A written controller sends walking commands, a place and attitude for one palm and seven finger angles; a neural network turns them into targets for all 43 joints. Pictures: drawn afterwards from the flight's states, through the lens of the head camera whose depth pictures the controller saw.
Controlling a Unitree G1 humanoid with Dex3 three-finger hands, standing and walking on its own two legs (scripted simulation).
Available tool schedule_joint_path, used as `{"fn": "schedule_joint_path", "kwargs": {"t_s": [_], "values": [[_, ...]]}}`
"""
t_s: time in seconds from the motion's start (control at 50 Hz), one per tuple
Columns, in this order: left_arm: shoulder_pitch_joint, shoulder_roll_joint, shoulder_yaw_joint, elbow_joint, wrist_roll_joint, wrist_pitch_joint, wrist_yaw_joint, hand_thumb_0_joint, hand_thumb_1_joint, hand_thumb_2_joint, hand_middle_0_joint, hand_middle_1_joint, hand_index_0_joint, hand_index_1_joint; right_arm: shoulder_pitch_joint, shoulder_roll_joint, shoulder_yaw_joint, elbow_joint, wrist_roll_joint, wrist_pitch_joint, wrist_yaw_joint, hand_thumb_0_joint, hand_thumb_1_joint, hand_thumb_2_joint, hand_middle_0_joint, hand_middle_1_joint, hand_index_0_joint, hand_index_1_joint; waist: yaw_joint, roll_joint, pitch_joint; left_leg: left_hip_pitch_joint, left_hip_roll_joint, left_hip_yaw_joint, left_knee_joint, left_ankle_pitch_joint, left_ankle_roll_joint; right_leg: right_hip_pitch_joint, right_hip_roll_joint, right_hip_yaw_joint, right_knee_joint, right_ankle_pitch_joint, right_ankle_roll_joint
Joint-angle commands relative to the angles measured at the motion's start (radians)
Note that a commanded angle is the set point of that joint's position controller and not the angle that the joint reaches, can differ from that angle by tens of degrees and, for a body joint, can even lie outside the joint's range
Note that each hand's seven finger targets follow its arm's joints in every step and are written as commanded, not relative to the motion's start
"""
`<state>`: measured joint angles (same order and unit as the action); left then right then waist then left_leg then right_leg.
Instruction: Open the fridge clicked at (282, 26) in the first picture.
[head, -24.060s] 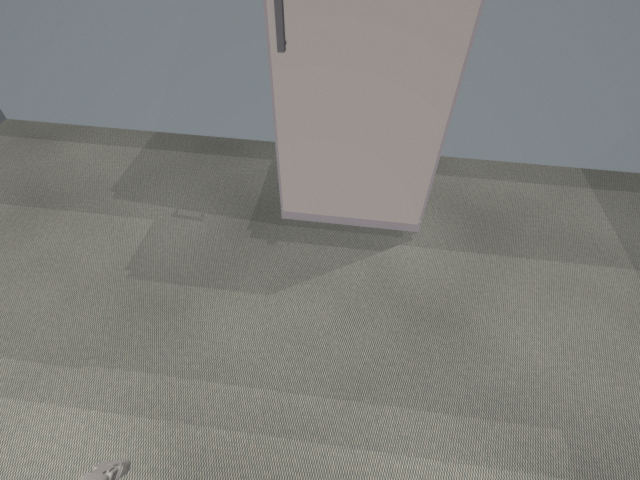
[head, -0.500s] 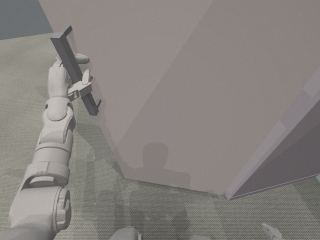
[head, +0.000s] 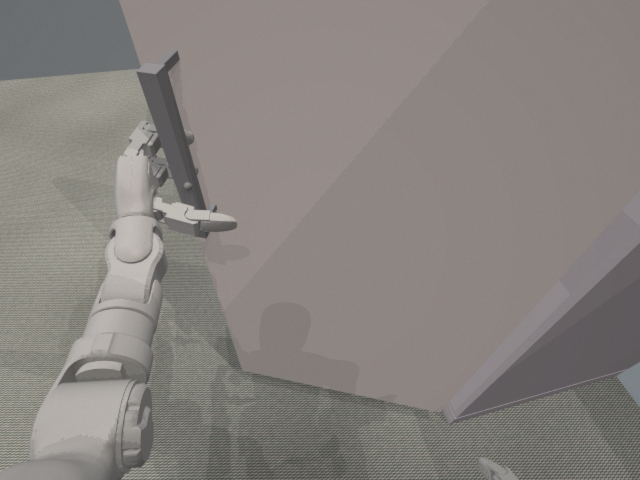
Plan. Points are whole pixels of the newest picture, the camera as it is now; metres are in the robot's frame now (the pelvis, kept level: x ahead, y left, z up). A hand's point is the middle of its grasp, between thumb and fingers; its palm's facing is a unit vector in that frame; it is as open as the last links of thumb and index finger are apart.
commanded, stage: loosen the grip on the handle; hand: left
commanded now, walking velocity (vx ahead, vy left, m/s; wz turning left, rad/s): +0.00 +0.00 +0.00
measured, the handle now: (188, 156) +0.47 +0.19 +0.16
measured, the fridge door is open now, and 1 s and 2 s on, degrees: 64 63 63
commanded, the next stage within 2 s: slip the hand off the handle in 0.14 s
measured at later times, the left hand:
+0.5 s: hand (145, 187) +0.44 +0.24 +0.13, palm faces +0.29 -0.95 -0.14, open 14.7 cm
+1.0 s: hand (108, 200) +0.42 +0.28 +0.13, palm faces +0.23 -0.97 -0.12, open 14.7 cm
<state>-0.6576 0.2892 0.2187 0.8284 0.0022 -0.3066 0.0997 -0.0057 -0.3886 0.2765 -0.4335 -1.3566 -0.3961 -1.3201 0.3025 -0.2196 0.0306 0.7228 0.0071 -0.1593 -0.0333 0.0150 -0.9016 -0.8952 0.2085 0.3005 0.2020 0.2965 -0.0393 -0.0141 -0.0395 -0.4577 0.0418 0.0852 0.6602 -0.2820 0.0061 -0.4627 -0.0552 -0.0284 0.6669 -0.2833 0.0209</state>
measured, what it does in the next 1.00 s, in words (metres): stands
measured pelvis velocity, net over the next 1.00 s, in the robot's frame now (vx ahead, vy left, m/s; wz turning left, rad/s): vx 0.03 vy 0.00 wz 0.00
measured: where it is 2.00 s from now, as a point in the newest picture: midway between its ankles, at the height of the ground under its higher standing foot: outside the picture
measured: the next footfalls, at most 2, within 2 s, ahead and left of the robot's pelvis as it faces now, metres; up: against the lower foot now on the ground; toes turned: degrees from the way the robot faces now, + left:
none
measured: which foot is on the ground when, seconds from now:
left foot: down 0.00-1.00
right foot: down 0.00-1.00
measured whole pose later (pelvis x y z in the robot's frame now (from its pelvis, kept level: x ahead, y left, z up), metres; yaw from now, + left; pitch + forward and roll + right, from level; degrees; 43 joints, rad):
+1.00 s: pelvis +0.03 +0.00 +0.00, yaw +0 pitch +8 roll -1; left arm -0.46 0.46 0.41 0.70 -0.15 -0.31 -0.20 -0.01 -0.55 0.20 -0.25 -1.15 -0.26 -1.15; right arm 0.35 -0.27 0.00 0.66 0.03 -0.04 -0.06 0.01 -0.90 -0.90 0.21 0.30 0.20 0.30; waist -0.03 0.01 -0.08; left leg -0.52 0.06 0.07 0.73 -0.35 0.01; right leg -0.50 -0.04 -0.04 0.68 -0.32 0.03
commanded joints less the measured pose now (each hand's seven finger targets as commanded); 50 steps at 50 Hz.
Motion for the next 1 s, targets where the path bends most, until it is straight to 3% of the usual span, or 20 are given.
{"fn": "schedule_joint_path", "kwargs": {"t_s": [0.0,0.02,0.04,0.16,0.2,0.22,0.24,0.28,0.34,0.38,0.44,0.46,0.5,0.56,0.8,0.84,0.86,0.88,0.92,0.98], "values": [[-0.422,0.264,0.087,-0.208,-0.008,-0.051,0.01,0.0,-0.55,0.2,-0.277,-1.183,-0.277,-1.183,-0.01,-0.183,-0.076,-0.121,0.001,-0.018,-0.015,0.0,-0.9,-0.9,0.2,0.3,0.2,0.3,0.003,-0.003,-0.308,0.135,-0.018,-0.05,-0.09,0.11,0.012,0.073,0.05,-0.004,-0.093,0.106,-0.038],[-0.393,0.276,0.104,-0.215,-0.007,-0.045,0.009,0.0,-0.55,0.2,-0.263,-1.167,-0.263,-1.167,-0.003,-0.184,-0.08,-0.119,0.0,-0.011,-0.015,0.0,-0.9,-0.9,0.2,0.3,0.2,0.3,0.013,0.023,-0.328,0.149,-0.017,-0.054,-0.085,0.144,0.01,0.088,0.05,-0.007,-0.085,0.132,-0.042],[-0.4,0.226,0.058,-0.246,-0.012,-0.042,0.0,0.0,-0.55,0.2,-0.25,-1.15,-0.25,-1.15,0.002,-0.177,-0.078,-0.124,0.005,-0.008,-0.01,0.0,-0.9,-0.9,0.2,0.3,0.2,0.3,0.004,0.053,-0.338,0.17,-0.017,-0.054,-0.083,0.174,0.007,0.077,0.053,-0.009,-0.081,0.153,-0.043],[-0.238,0.221,0.088,-0.403,-0.049,-0.036,-0.016,0.0,-0.55,0.2,-0.25,-1.15,-0.25,-1.15,0.004,-0.176,-0.094,-0.147,0.005,0.009,-0.002,0.0,-0.9,-0.9,0.2,0.3,0.2,0.3,0.034,0.032,-0.386,0.201,-0.013,-0.041,-0.063,0.309,0.009,0.136,0.062,-0.012,-0.068,0.274,-0.04],[-0.243,0.208,0.061,-0.46,-0.048,-0.036,-0.022,0.0,-0.55,0.2,-0.25,-1.15,-0.25,-1.15,-0.007,-0.177,-0.094,-0.152,0.009,0.013,-0.003,0.0,-0.9,-0.9,0.2,0.3,0.2,0.3,0.019,0.047,-0.361,0.197,-0.013,-0.038,-0.065,0.285,0.01,0.122,0.063,-0.012,-0.074,0.256,-0.039],[-0.315,0.292,0.12,-0.309,-0.031,-0.029,-0.013,0.0,-0.55,0.2,-0.25,-1.15,-0.25,-1.15,0.018,-0.191,-0.091,-0.111,0.005,0.027,-0.018,0.0,-0.9,-0.9,0.2,0.3,0.2,0.3,-0.023,-0.011,-0.246,0.132,-0.012,-0.045,-0.058,0.209,0.014,0.069,0.059,-0.012,-0.087,0.208,-0.032],[-0.322,0.289,0.114,-0.287,-0.032,-0.031,-0.02,0.0,-0.55,0.2,-0.25,-1.15,-0.25,-1.15,0.024,-0.192,-0.088,-0.114,0.007,0.033,-0.017,0.0,-0.9,-0.9,0.2,0.3,0.2,0.3,-0.02,-0.035,-0.228,0.093,-0.02,-0.045,-0.067,0.153,0.016,0.067,0.058,-0.005,-0.098,0.171,-0.028],[-0.321,0.35,0.161,-0.316,-0.039,-0.049,-0.038,0.0,-0.55,0.2,-0.25,-1.15,-0.25,-1.15,0.008,-0.192,-0.09,-0.129,0.007,0.039,-0.024,0.0,-0.9,-0.9,0.2,0.3,0.2,0.3,0.004,0.013,-0.305,0.109,-0.031,-0.033,-0.064,0.139,0.019,0.109,0.054,0.009,-0.095,0.167,-0.032],[-0.362,0.34,0.141,-0.35,-0.046,-0.082,-0.072,0.0,-0.55,0.2,-0.25,-1.15,-0.25,-1.15,0.009,-0.183,-0.089,-0.129,0.009,0.043,-0.028,0.0,-0.9,-0.9,0.2,0.3,0.2,0.3,-0.004,0.097,-0.364,0.16,-0.032,-0.037,-0.044,0.192,0.019,0.107,0.057,0.01,-0.079,0.21,-0.038],[-0.332,0.372,0.165,-0.301,-0.058,-0.091,-0.099,0.0,-0.55,0.2,-0.25,-1.15,-0.25,-1.15,0.013,-0.19,-0.087,-0.125,0.009,0.048,-0.031,0.0,-0.9,-0.9,0.2,0.3,0.2,0.3,-0.001,0.061,-0.344,0.132,-0.032,-0.04,-0.04,0.185,0.019,0.109,0.06,0.01,-0.077,0.213,-0.038],[-0.314,0.336,0.139,-0.27,-0.079,-0.09,-0.141,0.0,-0.55,0.2,-0.25,-1.15,-0.25,-1.15,0.021,-0.193,-0.089,-0.128,0.014,0.051,-0.029,0.0,-0.9,-0.9,0.2,0.3,0.2,0.3,-0.004,0.075,-0.345,0.146,-0.032,-0.043,-0.032,0.213,0.02,0.095,0.06,0.005,-0.073,0.242,-0.038],[-0.282,0.379,0.18,-0.251,-0.087,-0.084,-0.15,0.0,-0.55,0.2,-0.25,-1.15,-0.25,-1.15,0.027,-0.199,-0.091,-0.128,0.014,0.055,-0.03,0.0,-0.9,-0.9,0.2,0.3,0.2,0.3,0.008,0.043,-0.348,0.13,-0.031,-0.045,-0.033,0.214,0.02,0.111,0.061,0.005,-0.072,0.248,-0.038],[-0.267,0.36,0.162,-0.237,-0.097,-0.07,-0.174,0.0,-0.55,0.2,-0.25,-1.15,-0.25,-1.15,0.019,-0.198,-0.087,-0.139,0.02,0.061,-0.03,0.0,-0.9,-0.9,0.2,0.3,0.2,0.3,0.002,0.048,-0.32,0.111,-0.034,-0.041,-0.035,0.192,0.02,0.098,0.061,0.005,-0.077,0.235,-0.036],[-0.263,0.413,0.215,-0.24,-0.111,-0.067,-0.198,0.0,-0.55,0.2,-0.25,-1.15,-0.25,-1.15,0.032,-0.204,-0.089,-0.142,0.018,0.07,-0.033,0.0,-0.9,-0.9,0.2,0.3,0.2,0.3,0.012,0.028,-0.334,0.106,-0.033,-0.042,-0.029,0.22,0.023,0.116,0.061,0.005,-0.07,0.268,-0.034],[-0.331,0.521,0.271,-0.195,-0.114,-0.093,-0.279,0.0,-0.55,0.2,-0.25,-1.15,-0.25,-1.15,0.055,-0.21,-0.08,-0.137,0.016,0.082,-0.054,0.0,-0.9,-0.9,0.2,0.3,0.2,0.3,-0.004,0.092,-0.345,0.107,-0.027,-0.066,-0.012,0.191,0.022,0.053,0.069,0.003,-0.054,0.198,-0.037],[-0.246,0.473,0.256,-0.256,-0.133,-0.096,-0.295,0.0,-0.55,0.2,-0.25,-1.15,-0.25,-1.15,0.058,-0.205,-0.088,-0.153,0.015,0.08,-0.048,0.0,-0.9,-0.9,0.2,0.3,0.2,0.3,0.021,0.114,-0.417,0.159,-0.023,-0.067,-0.006,0.28,0.019,0.078,0.074,-0.004,-0.038,0.257,-0.041],[-0.196,0.425,0.221,-0.283,-0.142,-0.09,-0.302,0.0,-0.55,0.2,-0.25,-1.15,-0.25,-1.15,0.05,-0.2,-0.087,-0.165,0.017,0.079,-0.044,0.0,-0.9,-0.9,0.2,0.3,0.2,0.3,0.023,0.147,-0.412,0.182,-0.021,-0.068,-0.005,0.302,0.014,0.062,0.076,-0.008,-0.038,0.257,-0.043],[-0.163,0.398,0.209,-0.301,-0.155,-0.08,-0.306,0.0,-0.55,0.2,-0.25,-1.15,-0.25,-1.15,0.048,-0.199,-0.086,-0.17,0.019,0.077,-0.04,0.0,-0.9,-0.9,0.2,0.3,0.2,0.3,0.026,0.131,-0.393,0.181,-0.019,-0.073,-0.008,0.301,0.012,0.053,0.078,-0.015,-0.04,0.246,-0.043],[-0.079,0.406,0.231,-0.322,-0.171,-0.06,-0.301,0.0,-0.55,0.2,-0.25,-1.15,-0.25,-1.15,0.042,-0.204,-0.087,-0.182,0.021,0.077,-0.04,0.0,-0.9,-0.9,0.2,0.3,0.2,0.3,0.04,0.087,-0.355,0.146,-0.015,-0.074,-0.018,0.301,0.014,0.078,0.078,-0.02,-0.042,0.25,-0.044],[-0.057,0.392,0.229,-0.421,-0.179,-0.03,-0.275,0.0,-0.55,0.2,-0.25,-1.15,-0.25,-1.15,0.014,-0.2,-0.086,-0.202,0.026,0.07,-0.038,0.0,-0.9,-0.9,0.2,0.3,0.2,0.3,0.043,0.093,-0.316,0.134,-0.016,-0.078,-0.04,0.245,0.01,0.065,0.077,-0.024,-0.05,0.204,-0.041]]}}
